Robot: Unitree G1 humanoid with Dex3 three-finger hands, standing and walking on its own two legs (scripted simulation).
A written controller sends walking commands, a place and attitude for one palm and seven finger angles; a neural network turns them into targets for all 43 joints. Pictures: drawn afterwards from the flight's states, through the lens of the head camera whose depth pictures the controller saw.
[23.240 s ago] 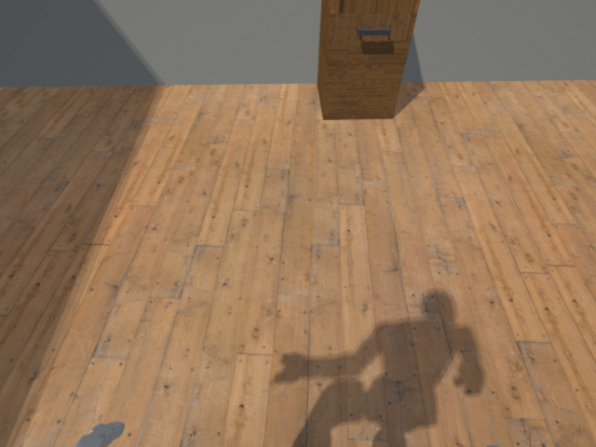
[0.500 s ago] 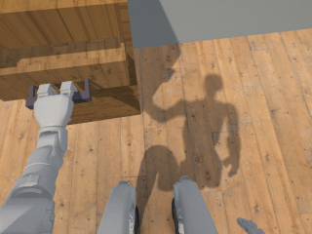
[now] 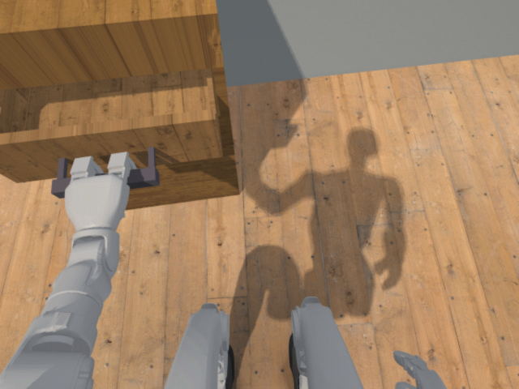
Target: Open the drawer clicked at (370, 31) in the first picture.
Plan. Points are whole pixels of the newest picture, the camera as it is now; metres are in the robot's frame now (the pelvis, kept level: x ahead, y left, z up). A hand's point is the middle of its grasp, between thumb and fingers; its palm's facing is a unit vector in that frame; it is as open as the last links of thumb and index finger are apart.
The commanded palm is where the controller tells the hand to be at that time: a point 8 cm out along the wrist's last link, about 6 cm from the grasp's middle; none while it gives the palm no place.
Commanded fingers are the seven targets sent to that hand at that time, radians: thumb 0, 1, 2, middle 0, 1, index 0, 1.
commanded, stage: pull the drawer open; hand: left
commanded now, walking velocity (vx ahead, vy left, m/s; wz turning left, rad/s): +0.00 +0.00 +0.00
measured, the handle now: (107, 170) +0.46 +0.26 -0.06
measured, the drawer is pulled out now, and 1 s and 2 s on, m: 0.10 0.14 0.20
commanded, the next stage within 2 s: none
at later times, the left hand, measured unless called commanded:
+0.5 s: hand (114, 219) +0.38 +0.25 -0.08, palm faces -0.04 -0.04 -1.00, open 6.2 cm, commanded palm +0.34 +0.24 -0.03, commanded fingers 0.00 0.90 0.90 -0.40 -1.35 -0.40 -1.35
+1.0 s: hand (114, 233) +0.35 +0.24 -0.08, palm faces -0.04 -0.05 -1.00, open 6.2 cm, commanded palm +0.31 +0.23 -0.03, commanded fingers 0.00 0.90 0.90 -0.40 -1.35 -0.40 -1.35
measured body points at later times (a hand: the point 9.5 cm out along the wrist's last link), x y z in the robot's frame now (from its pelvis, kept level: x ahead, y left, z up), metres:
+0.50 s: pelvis +0.01 +0.00 +0.00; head +0.18 +0.00 +0.42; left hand +0.37 +0.25 -0.03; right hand +0.13 -0.26 -0.14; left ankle +0.01 +0.11 -0.57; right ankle +0.04 -0.13 -0.57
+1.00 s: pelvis +0.00 +0.00 +0.01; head +0.17 +0.00 +0.42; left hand +0.35 +0.24 -0.03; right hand +0.14 -0.26 -0.14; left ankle +0.01 +0.11 -0.57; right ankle +0.04 -0.13 -0.57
